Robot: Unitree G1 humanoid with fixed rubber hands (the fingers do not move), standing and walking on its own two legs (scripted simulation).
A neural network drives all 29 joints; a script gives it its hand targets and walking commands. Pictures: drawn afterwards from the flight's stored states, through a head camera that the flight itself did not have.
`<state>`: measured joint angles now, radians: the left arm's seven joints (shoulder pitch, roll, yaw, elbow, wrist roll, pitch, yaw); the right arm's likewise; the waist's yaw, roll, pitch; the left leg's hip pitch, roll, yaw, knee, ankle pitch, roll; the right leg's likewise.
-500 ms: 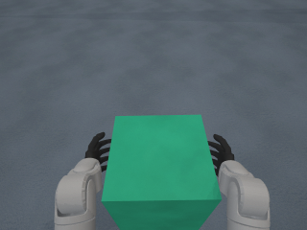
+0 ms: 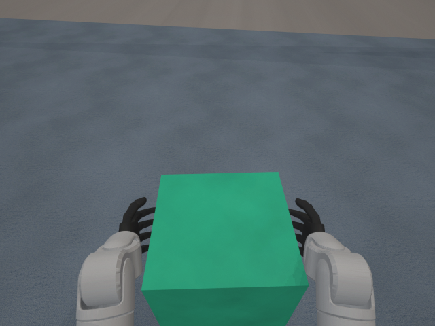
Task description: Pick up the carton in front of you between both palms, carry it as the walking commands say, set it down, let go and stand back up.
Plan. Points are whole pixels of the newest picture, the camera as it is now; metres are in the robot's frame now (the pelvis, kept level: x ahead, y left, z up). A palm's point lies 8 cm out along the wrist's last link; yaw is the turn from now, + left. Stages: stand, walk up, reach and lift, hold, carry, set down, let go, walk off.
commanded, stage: carry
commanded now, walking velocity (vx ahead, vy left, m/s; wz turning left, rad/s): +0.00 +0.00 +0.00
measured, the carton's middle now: (221, 258) +0.27 +0.00 +0.02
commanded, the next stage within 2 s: hold in 1.14 s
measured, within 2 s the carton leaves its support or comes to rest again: neither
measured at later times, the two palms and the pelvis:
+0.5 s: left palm (125, 263) +0.24 +0.16 +0.07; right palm (310, 264) +0.24 -0.14 +0.07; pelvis -0.02 +0.01 +0.00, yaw +0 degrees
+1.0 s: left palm (131, 268) +0.24 +0.15 +0.04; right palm (307, 269) +0.24 -0.15 +0.04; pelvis -0.05 +0.00 +0.00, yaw +0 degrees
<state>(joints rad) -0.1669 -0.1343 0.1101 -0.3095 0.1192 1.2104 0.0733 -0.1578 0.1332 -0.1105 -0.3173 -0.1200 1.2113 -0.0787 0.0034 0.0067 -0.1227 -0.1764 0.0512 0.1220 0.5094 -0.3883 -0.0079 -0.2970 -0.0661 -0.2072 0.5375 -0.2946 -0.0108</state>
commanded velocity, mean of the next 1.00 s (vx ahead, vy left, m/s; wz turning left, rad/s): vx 0.00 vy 0.00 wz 0.00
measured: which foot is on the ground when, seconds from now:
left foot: down 0.00-1.00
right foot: down 0.00-1.00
